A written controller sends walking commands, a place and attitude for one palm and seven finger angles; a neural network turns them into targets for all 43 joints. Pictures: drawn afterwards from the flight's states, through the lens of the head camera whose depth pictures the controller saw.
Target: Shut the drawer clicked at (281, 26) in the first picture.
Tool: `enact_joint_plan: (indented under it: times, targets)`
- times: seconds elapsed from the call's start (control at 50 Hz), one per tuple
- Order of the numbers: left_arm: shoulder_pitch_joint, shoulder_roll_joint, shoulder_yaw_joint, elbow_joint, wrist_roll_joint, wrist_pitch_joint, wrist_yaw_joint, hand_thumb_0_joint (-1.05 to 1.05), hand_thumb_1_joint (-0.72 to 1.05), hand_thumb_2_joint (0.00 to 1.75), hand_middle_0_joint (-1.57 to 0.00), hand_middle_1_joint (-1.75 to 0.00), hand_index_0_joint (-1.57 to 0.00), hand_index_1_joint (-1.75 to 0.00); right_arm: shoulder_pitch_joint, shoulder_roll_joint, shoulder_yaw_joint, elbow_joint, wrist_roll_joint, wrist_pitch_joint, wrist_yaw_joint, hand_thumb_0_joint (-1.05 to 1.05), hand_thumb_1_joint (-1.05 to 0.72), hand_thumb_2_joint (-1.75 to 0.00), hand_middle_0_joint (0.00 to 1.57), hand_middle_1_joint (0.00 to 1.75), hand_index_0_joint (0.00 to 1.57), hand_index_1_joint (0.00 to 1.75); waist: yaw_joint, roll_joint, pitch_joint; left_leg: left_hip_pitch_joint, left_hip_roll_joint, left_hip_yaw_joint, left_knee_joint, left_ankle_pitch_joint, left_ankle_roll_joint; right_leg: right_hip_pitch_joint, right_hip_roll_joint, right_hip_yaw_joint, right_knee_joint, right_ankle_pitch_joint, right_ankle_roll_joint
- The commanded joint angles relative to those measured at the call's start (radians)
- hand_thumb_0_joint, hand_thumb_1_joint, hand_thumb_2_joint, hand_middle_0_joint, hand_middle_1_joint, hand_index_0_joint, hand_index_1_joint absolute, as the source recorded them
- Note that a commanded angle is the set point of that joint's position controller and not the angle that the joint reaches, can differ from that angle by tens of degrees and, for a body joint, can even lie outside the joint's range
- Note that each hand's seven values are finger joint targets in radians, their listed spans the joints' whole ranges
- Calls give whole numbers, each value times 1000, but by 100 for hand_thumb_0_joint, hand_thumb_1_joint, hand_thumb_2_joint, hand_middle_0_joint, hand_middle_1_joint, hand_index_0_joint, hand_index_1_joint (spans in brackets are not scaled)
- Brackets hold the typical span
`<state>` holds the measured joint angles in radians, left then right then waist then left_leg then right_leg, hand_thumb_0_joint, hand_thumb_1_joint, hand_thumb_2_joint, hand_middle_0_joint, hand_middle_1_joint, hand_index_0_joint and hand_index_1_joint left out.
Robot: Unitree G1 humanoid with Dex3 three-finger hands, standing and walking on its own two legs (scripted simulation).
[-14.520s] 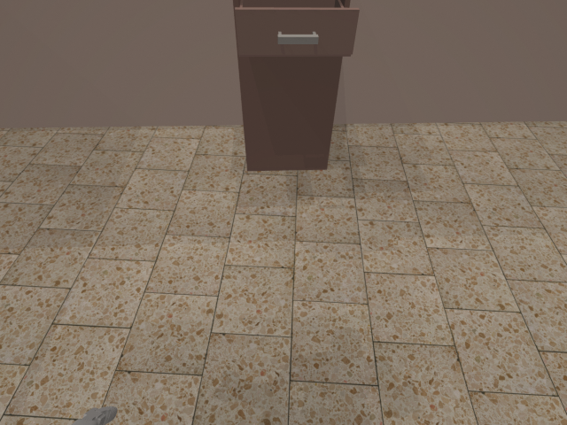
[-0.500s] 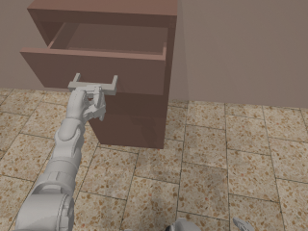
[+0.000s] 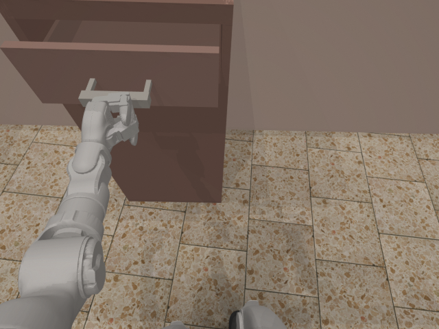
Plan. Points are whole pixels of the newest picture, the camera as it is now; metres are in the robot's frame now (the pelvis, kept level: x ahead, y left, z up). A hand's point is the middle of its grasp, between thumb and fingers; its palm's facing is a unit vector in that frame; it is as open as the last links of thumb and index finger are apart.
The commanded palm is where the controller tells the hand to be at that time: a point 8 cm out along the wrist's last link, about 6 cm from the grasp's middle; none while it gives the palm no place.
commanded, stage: push the drawer shut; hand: left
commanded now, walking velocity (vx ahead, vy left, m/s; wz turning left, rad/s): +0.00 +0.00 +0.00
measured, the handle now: (118, 91) +0.55 +0.17 +0.08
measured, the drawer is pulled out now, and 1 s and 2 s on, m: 0.08 0.00 0.00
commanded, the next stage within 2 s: pull the fist back off the drawer in 0.94 s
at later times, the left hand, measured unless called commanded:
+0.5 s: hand (140, 101) +0.52 +0.13 +0.08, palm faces -0.06 -1.00 -0.03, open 3.4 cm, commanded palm +0.52 +0.17 +0.08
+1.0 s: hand (138, 90) +0.56 +0.13 +0.08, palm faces -0.05 -1.00 -0.05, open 3.2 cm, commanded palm +0.58 +0.17 +0.08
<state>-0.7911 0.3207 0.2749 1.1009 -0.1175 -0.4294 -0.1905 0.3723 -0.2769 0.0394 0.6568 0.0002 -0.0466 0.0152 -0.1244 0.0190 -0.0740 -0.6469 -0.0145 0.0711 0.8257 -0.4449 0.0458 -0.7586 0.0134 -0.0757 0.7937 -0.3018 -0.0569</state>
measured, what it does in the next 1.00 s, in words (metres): stands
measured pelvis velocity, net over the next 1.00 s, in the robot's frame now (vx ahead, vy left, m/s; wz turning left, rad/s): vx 0.00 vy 0.01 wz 0.02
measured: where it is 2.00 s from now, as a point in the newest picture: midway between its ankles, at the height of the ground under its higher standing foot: outside the picture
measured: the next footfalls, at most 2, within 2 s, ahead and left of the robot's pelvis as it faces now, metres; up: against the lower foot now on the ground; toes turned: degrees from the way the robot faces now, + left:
none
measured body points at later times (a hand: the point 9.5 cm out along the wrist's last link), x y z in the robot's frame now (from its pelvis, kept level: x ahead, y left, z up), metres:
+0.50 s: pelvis +0.00 +0.00 -0.01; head +0.12 +0.00 +0.42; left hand +0.52 +0.18 +0.08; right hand -0.02 -0.26 -0.13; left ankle -0.03 +0.09 -0.70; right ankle +0.04 -0.08 -0.70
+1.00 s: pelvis +0.00 +0.01 -0.02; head +0.15 +0.02 +0.41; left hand +0.56 +0.19 +0.08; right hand -0.05 -0.25 -0.12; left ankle -0.03 +0.09 -0.70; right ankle +0.04 -0.09 -0.70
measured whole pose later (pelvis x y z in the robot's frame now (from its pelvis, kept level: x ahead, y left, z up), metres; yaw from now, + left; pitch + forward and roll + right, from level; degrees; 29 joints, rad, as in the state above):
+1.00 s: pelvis +0.00 +0.01 -0.02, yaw +1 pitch +24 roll -2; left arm -1.21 0.51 0.31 1.40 0.00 -0.37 -0.13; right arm 0.45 -0.29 0.07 0.66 -0.06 0.00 0.04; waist -0.25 0.04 -0.08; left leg -0.89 -0.01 0.02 0.95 -0.47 0.05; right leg -0.95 0.01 -0.13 0.84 -0.30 -0.05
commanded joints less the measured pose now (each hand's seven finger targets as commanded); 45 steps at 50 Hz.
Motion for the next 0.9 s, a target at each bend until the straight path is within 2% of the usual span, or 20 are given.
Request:
enact_joint_plan:
  times: [0.0, 0.04, 0.06, 0.08, 0.14, 0.2, 0.24, 0.28, 0.3, 0.34, 0.42, 0.48, 0.52, 0.58, 0.66, 0.72, 0.78, 0.82, 0.86, 0.88]
  targets:
    - [-552, 196, 10, -213, -6, -73, 18, 0, 90, 90, -140, -160, -140, -160, 125, -146, -55, -65, 1, -12, -5, 0, -90, -90, 20, 30, 20, 30, -43, 25, -427, 85, 9, -90, -93, 324, -18, 314, 2, 93, -54, 281, 31]
    - [-593, 212, 22, -173, -4, -66, 25, 0, 90, 90, -140, -160, -140, -160, 131, -151, -54, -57, -1, -9, -6, 0, -90, -90, 20, 30, 20, 30, -61, -1, -388, 39, 7, -87, -90, 260, -12, 299, 2, 99, -67, 233, 34]
    - [-625, 248, 41, -182, 1, -70, 27, 0, 90, 90, -140, -160, -140, -160, 138, -157, -54, -58, -1, -7, -8, 0, -90, -90, 20, 30, 20, 30, -62, -5, -391, 33, 6, -89, -89, 258, -9, 303, 4, 100, -62, 235, 32]
    - [-634, 250, 45, -179, 5, -69, 27, 0, 90, 90, -140, -160, -140, -160, 144, -156, -54, -59, -4, -6, -7, 0, -90, -90, 20, 30, 20, 30, -64, 8, -424, 41, 4, -89, -88, 266, -9, 312, 5, 101, -59, 242, 34]
    - [-674, 253, 40, -148, 12, -65, 26, 0, 90, 90, -140, -160, -140, -160, 148, -156, -50, -55, -5, -5, -8, 0, -90, -90, 20, 30, 20, 30, -76, 13, -422, 16, 3, -89, -76, 237, -8, 295, 3, 106, -61, 215, 35]
    - [-701, 298, 65, -124, 21, -62, 29, 0, 90, 90, -140, -160, -140, -160, 162, -163, -49, -53, -8, 0, -9, 0, -90, -90, 20, 30, 20, 30, -85, 32, -436, 10, 3, -93, -66, 239, -7, 282, 4, 106, -56, 212, 34]
    - [-738, 283, 53, -140, 23, -67, 29, 0, 90, 90, -140, -160, -140, -160, 167, -162, -48, -54, -13, -1, -7, 0, -90, -90, 20, 30, 20, 30, -89, 85, -468, 39, 3, -97, -59, 258, -10, 264, 4, 104, -50, 216, 32]
    - [-734, 289, 51, -107, 32, -63, 27, 0, 90, 90, -140, -160, -140, -160, 182, -168, -48, -52, -16, 5, -5, 0, -90, -90, 20, 30, 20, 30, -95, 89, -476, 62, 9, -111, -48, 298, -15, 226, 9, 91, -35, 230, 30]
    - [-773, 269, 30, -112, 31, -62, 29, 0, 90, 90, -140, -160, -140, -160, 185, -169, -47, -48, -18, 6, -3, 0, -90, -90, 20, 30, 20, 30, -112, 85, -466, 68, 12, -119, -46, 293, -16, 200, 9, 87, -37, 217, 33]
    - [-787, 285, 47, -87, 34, -58, 37, 0, 90, 90, -140, -160, -140, -160, 197, -174, -48, -44, -22, 8, 0, 0, -90, -90, 20, 30, 20, 30, -117, 60, -451, 42, 13, -117, -42, 275, -12, 201, 11, 90, -43, 202, 34]
    - [-814, 330, 77, -92, 49, -59, 47, 0, 90, 90, -140, -160, -140, -160, 221, -181, -50, -48, -30, 19, 2, 0, -90, -90, 20, 30, 20, 30, -114, 72, -520, 54, 12, -121, -30, 323, -14, 225, 12, 88, -28, 249, 32]
    - [-825, 309, 63, -73, 56, -58, 55, 0, 90, 90, -140, -160, -140, -160, 235, -182, -50, -43, -34, 27, 7, 0, -90, -90, 20, 30, 20, 30, -125, 87, -513, 74, 16, -129, -23, 342, -16, 187, 15, 81, -27, 248, 32]
    - [-857, 348, 81, -44, 65, -51, 63, 0, 90, 90, -140, -160, -140, -160, 243, -187, -47, -35, -35, 33, 6, 0, -90, -90, 20, 30, 20, 30, -138, 68, -469, 21, 16, -124, -22, 295, -11, 183, 14, 86, -35, 216, 34]
    - [-903, 365, 83, -34, 81, -46, 72, 0, 90, 90, -140, -160, -140, -160, 260, -190, -46, -33, -40, 36, 5, 0, -90, -90, 20, 30, 20, 30, -157, 80, -478, 11, 15, -124, -15, 291, -7, 179, 15, 89, -35, 218, 35]
    - [-923, 404, 109, -33, 94, -45, 78, 0, 90, 90, -140, -160, -140, -160, 284, -195, -45, -36, -49, 43, 8, 0, -90, -90, 20, 30, 20, 30, -156, 119, -530, 38, 17, -132, -2, 342, -11, 177, 16, 85, -22, 252, 30]
    - [-950, 397, 101, -30, 99, -41, 78, 0, 90, 90, -140, -160, -140, -160, 295, -193, -44, -32, -53, 50, 13, 0, -90, -90, 20, 30, 20, 30, -165, 152, -543, 55, 21, -133, 11, 379, -15, 162, 16, 84, -21, 276, 30]
    - [-974, 414, 102, 16, 103, -24, 75, 0, 90, 90, -140, -160, -140, -160, 306, -198, -43, -28, -49, 59, 10, 0, -90, -90, 20, 30, 20, 30, -195, 90, -490, -3, 23, -131, 13, 334, -5, 151, 21, 86, -32, 253, 37]
    - [-1051, 376, 59, 1, 109, -18, 81, 0, 90, 90, -140, -160, -140, -160, 311, -196, -42, -19, -52, 59, 9, 0, -90, -90, 20, 30, 20, 30, -214, 137, -469, 6, 23, -142, 8, 300, -7, 108, 17, 81, -37, 205, 37]
    - [-1075, 367, 55, -17, 109, -23, 89, 0, 90, 90, -140, -160, -140, -160, 318, -200, -45, -17, -57, 55, 10, 0, -90, -90, 20, 30, 20, 30, -219, 182, -507, 71, 28, -157, 17, 340, -12, 63, 19, 72, -29, 206, 32]
    - [-1078, 377, 61, 5, 107, -19, 92, 0, 90, 90, -140, -160, -140, -160, 322, -202, -42, -9, -58, 53, 10, 0, -90, -90, 20, 30, 20, 30, -222, 170, -511, 64, 28, -158, 22, 327, -12, 55, 20, 72, -32, 187, 35]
